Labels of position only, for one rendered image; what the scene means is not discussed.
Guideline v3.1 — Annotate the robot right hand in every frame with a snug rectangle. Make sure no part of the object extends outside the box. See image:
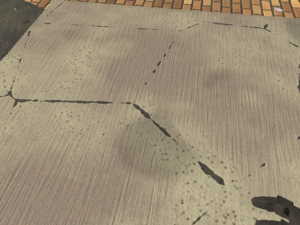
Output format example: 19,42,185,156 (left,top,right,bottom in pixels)
251,195,300,225

